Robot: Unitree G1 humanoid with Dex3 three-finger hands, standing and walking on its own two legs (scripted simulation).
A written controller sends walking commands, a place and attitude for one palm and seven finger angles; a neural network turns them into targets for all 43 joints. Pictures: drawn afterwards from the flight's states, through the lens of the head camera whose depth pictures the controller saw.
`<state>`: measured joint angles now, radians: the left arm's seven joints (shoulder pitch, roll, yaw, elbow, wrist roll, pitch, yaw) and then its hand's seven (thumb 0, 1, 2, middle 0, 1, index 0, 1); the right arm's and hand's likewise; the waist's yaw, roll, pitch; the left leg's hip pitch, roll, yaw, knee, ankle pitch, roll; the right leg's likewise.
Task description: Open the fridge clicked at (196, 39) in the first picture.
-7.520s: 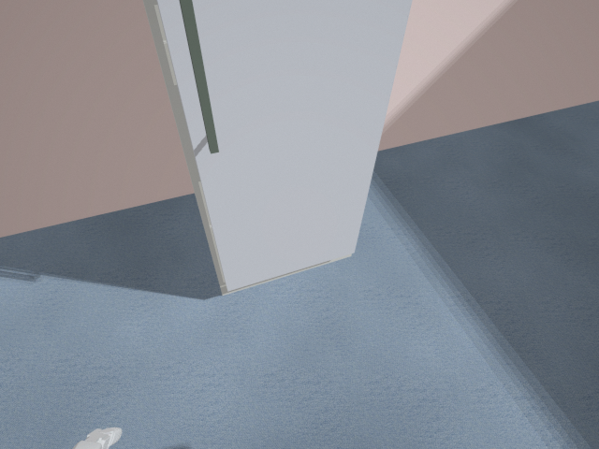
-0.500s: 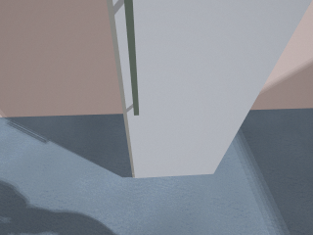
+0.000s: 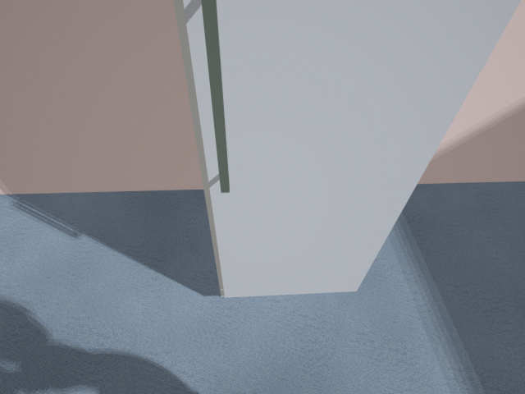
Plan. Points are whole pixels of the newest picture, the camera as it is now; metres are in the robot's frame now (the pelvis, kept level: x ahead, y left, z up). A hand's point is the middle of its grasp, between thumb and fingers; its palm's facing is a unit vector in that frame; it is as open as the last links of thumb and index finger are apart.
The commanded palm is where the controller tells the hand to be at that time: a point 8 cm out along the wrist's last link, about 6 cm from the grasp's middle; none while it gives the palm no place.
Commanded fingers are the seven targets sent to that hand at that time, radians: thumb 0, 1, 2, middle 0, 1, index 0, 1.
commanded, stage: look again from close up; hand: left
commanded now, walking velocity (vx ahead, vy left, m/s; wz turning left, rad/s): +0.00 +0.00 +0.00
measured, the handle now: (219, 108) +0.54 +0.12 +0.16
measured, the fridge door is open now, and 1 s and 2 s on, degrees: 0 0 0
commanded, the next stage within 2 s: shuffle to correct the standing spot in 0.10 s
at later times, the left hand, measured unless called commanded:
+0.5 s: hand out of the picture -0.03 +0.14 -0.19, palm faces +0.10 -0.98 -0.15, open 7.4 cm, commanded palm none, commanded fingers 0.00 0.90 0.90 -0.20 -0.30 -0.20 -0.30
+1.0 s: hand out of the picture +0.08 +0.11 -0.18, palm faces +0.18 -0.98 -0.12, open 7.4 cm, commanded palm none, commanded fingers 0.00 0.90 0.90 -0.20 -0.30 -0.20 -0.30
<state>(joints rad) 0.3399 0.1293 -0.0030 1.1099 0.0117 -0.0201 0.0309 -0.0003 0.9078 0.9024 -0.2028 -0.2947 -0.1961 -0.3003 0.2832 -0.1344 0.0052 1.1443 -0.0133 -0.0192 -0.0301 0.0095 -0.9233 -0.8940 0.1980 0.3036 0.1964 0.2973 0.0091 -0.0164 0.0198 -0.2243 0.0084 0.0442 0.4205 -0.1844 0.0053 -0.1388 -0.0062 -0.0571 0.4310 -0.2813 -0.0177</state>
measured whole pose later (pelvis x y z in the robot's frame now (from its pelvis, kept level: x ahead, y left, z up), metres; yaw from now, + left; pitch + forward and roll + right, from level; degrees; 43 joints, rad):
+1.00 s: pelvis +0.10 -0.05 +0.00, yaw +7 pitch +0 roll -1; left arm 0.30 0.15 0.06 1.03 0.04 0.04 0.00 0.00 0.91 0.90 -0.20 -0.29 -0.19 -0.30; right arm 0.29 -0.10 -0.03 1.09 -0.03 -0.03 -0.05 0.01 -0.91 -0.89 0.20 0.30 0.20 0.30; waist 0.01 -0.05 0.05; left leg -0.20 0.09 0.11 0.46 -0.27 -0.01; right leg -0.50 -0.08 -0.03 0.99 -0.30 0.03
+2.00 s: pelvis +0.06 -0.11 +0.00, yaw +8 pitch +1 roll +1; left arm 0.31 0.17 0.06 1.07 0.03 0.05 -0.01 0.00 0.91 0.90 -0.20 -0.29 -0.19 -0.30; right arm 0.42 -0.10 -0.02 1.09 -0.03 -0.02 -0.04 0.00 -0.92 -0.89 0.20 0.30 0.20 0.30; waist -0.02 -0.06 0.00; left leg -0.20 0.00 0.07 0.36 -0.18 0.02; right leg -0.45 -0.04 -0.03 0.95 -0.33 0.02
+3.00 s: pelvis +0.09 -0.16 +0.00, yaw +9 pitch -1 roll +0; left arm 0.33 0.14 0.00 1.09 0.02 -0.03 0.04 0.00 0.91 0.90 -0.20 -0.29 -0.20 -0.30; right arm 0.32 -0.13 -0.01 1.09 -0.02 -0.02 -0.04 0.01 -0.93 -0.89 0.20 0.30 0.20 0.30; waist -0.02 0.02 0.03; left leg -0.21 0.01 0.08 0.48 -0.24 0.01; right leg -0.15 0.02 -0.09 0.46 -0.30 -0.05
